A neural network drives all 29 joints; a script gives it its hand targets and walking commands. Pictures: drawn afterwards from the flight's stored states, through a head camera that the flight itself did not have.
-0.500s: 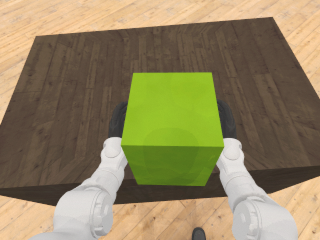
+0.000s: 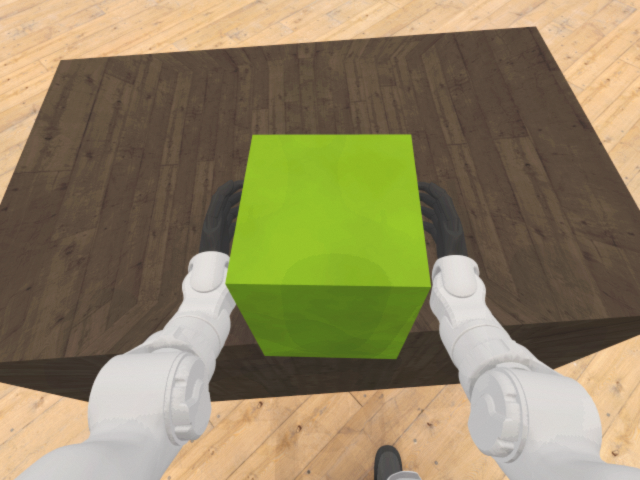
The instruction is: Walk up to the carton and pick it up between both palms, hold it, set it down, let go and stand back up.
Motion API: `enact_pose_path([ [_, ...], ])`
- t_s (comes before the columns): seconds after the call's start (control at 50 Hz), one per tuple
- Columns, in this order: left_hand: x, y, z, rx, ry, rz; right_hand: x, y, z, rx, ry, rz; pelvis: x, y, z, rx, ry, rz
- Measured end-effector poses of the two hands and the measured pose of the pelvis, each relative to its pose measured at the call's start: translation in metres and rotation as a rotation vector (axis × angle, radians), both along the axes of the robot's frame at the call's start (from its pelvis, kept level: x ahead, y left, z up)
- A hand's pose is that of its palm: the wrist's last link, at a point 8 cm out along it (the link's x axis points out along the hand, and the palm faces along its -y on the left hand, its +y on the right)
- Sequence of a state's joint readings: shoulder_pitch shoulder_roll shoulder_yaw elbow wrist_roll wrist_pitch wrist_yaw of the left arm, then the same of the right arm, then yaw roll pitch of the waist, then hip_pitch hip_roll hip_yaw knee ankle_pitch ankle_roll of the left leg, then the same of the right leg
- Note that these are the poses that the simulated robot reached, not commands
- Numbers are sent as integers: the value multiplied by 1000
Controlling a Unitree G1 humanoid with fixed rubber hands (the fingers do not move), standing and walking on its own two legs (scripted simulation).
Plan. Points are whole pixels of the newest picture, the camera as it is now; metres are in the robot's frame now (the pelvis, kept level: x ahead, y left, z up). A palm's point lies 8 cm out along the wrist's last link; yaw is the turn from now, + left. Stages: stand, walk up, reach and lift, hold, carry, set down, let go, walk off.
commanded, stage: set down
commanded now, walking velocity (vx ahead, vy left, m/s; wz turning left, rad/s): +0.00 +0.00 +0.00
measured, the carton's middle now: (330, 256) +0.42 +0.01 -0.03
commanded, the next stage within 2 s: none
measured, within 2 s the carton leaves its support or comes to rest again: neither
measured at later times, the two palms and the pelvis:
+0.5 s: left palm (162, 194) +0.43 +0.20 +0.10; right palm (500, 184) +0.44 -0.18 +0.10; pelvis -0.02 -0.01 -0.01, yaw +2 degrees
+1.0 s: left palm (150, 207) +0.41 +0.20 +0.11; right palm (511, 202) +0.41 -0.19 +0.11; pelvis -0.02 -0.03 +0.01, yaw +3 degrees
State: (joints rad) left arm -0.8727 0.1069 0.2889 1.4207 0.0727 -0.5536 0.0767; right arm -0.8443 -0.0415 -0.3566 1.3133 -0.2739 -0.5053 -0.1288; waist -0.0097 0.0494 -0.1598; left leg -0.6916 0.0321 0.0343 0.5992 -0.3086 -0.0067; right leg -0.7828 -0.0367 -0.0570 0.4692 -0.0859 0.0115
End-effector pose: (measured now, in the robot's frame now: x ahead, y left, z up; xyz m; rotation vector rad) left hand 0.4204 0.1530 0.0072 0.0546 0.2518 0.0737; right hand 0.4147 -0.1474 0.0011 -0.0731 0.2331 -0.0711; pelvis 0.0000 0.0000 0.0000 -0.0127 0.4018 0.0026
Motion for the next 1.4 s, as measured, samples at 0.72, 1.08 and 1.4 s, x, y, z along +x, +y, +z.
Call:
enact_pose_path([
  [0.72, 22, 28, 130, 0, -29, 25, 19, -50, 122, 81, -1, -84, -24, -23, 3, 11, -122, 33],
  [1.08, -26, 50, 90, -1, 2, 47, -21, -26, 86, 78, 35, -48, -16, -35, 11, 23, -240, 56],
  [1.4, -96, 57, 30, -6, 14, 16, -90, -38, 39, 79, 7, -101, -11, -21, 11, 7, -325, 55],
])
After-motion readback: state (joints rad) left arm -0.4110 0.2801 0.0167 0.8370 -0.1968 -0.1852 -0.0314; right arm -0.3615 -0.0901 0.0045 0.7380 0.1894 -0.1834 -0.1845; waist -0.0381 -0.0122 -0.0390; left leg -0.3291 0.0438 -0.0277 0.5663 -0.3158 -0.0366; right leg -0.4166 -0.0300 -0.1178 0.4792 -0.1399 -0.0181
